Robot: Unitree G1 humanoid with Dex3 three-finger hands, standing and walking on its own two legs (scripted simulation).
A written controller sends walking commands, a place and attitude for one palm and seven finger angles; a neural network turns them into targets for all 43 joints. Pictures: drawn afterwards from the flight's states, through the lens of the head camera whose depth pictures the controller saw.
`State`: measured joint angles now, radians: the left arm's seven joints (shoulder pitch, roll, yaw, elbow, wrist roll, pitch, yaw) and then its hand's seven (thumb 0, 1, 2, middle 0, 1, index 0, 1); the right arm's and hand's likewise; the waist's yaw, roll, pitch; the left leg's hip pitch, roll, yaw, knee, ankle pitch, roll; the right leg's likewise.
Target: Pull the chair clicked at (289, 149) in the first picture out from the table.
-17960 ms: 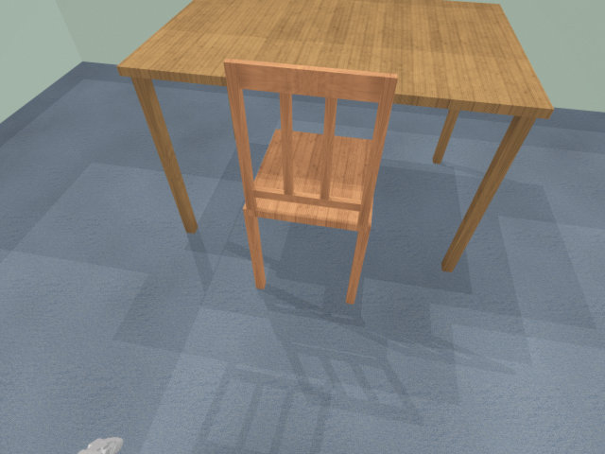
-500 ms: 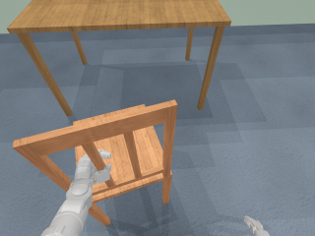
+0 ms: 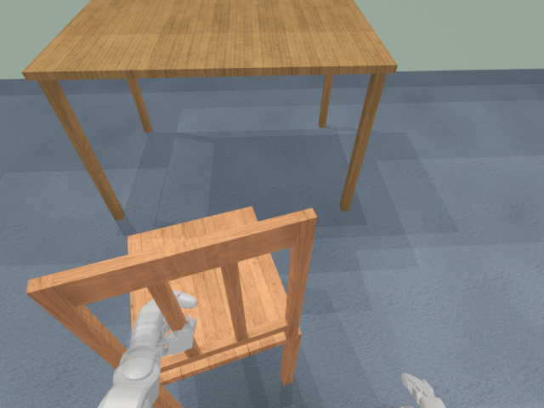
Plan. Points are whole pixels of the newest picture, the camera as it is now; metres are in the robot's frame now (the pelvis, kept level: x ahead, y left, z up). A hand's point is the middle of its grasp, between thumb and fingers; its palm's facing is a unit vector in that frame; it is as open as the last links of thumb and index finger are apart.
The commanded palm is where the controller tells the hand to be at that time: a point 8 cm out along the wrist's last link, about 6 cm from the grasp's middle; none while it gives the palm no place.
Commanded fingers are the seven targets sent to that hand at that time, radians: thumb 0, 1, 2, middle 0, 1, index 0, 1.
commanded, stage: stop walking, hand still on the chair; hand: left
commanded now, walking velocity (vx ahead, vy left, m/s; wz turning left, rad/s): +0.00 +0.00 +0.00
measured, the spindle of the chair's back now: (178, 323) +0.27 +0.18 -0.09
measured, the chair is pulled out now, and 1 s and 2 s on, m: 0.60 0.60 0.60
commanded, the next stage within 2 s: open the thumb and straighten the fingers in 0.04 s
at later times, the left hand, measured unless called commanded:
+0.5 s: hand (181, 328) +0.26 +0.17 -0.07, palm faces +0.09 -0.97 -0.21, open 11.3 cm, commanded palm +0.23 +0.21 -0.05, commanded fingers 0.00 -0.55 0.20 -0.28 -0.80 -0.28 -0.80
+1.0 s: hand (179, 332) +0.25 +0.17 -0.07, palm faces +0.10 -0.97 -0.21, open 17.4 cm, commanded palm +0.22 +0.22 -0.05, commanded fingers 0.00 -0.55 0.20 0.00 0.00 0.00 0.00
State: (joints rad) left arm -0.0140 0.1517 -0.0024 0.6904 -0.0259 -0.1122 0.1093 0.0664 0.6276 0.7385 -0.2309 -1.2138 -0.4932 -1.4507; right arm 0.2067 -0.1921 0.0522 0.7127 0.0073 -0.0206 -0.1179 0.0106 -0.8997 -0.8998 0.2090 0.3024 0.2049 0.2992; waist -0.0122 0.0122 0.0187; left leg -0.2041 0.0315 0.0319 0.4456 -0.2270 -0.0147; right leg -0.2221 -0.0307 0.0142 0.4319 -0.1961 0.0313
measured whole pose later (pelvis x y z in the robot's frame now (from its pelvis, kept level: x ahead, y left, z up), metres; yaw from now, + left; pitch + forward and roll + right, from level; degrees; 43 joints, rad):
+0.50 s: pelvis +0.01 -0.01 -0.02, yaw +2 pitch +6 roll +0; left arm 0.10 0.19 0.02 0.36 -0.05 0.04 0.05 0.02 -0.19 0.37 -0.37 -1.25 -0.45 -1.32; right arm 0.23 -0.26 0.00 0.61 0.03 -0.13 -0.05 0.01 -0.90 -0.90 0.21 0.30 0.20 0.30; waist -0.03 0.04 -0.07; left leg -0.47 0.03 -0.01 0.70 -0.35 -0.02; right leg -0.47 -0.04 -0.02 0.69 -0.33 0.02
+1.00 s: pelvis +0.02 -0.01 -0.04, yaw +4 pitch +9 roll +0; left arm 0.20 0.21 0.02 0.16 -0.06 0.16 0.01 -0.01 -0.54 0.21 -0.03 -0.06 -0.02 -0.07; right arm 0.26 -0.27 0.02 0.57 0.02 -0.18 -0.09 0.01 -0.90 -0.90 0.21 0.30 0.20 0.30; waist -0.03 0.05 -0.11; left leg -0.58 0.03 -0.05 0.84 -0.43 -0.03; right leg -0.57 -0.04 -0.06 0.83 -0.43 0.01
